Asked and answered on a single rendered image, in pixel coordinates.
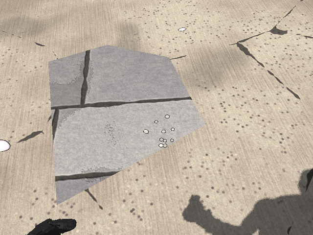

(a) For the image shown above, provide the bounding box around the left robot hand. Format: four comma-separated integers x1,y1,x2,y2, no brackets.
25,218,77,235

